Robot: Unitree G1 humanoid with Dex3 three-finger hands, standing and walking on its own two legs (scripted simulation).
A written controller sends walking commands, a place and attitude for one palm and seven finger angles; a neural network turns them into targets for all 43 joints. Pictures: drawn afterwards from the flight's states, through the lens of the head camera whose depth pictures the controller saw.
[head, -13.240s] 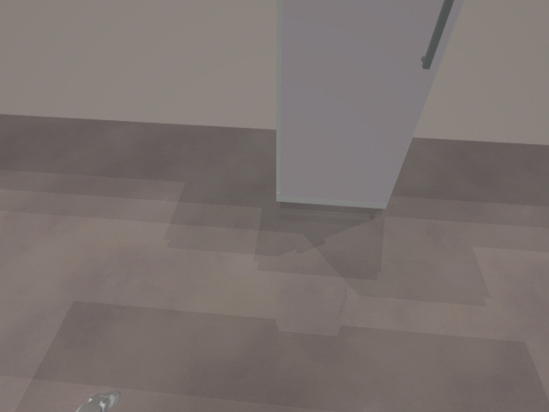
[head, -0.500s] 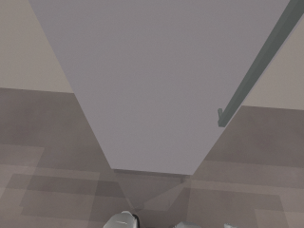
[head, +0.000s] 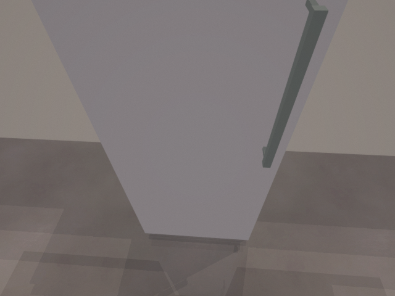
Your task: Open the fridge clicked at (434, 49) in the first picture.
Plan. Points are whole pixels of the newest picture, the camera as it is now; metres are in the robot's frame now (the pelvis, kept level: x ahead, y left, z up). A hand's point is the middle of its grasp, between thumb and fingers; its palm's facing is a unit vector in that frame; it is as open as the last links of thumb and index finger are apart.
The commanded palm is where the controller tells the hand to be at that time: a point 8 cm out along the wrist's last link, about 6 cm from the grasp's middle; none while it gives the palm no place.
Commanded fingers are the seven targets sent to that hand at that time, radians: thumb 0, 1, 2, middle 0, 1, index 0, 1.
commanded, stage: come to a stop and stand still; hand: right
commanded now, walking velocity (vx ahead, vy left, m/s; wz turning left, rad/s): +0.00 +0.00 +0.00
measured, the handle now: (283, 103) +0.45 -0.15 +0.17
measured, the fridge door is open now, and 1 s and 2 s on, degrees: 0 0 0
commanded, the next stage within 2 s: look again from close up in 1.26 s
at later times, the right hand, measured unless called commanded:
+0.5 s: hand out of the picture -0.02 -0.13 -0.18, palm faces +0.05 +0.98 -0.17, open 7.3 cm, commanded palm none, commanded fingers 0.00 -0.90 -0.90 0.20 0.30 0.20 0.30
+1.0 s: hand out of the picture -0.03 -0.16 -0.18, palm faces +0.04 +0.98 -0.19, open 7.3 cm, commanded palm none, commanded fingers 0.00 -0.90 -0.90 0.20 0.30 0.20 0.30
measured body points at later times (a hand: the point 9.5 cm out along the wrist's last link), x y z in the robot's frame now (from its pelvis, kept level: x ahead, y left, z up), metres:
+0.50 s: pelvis -0.02 +0.04 +0.00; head -0.02 +0.04 +0.45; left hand -0.02 +0.25 -0.16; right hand -0.02 -0.18 -0.16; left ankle -0.03 +0.12 -0.74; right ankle -0.02 -0.11 -0.74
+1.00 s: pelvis -0.02 +0.02 +0.00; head -0.01 +0.02 +0.45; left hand -0.03 +0.24 -0.16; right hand -0.03 -0.21 -0.16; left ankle -0.03 +0.12 -0.74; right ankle -0.02 -0.11 -0.74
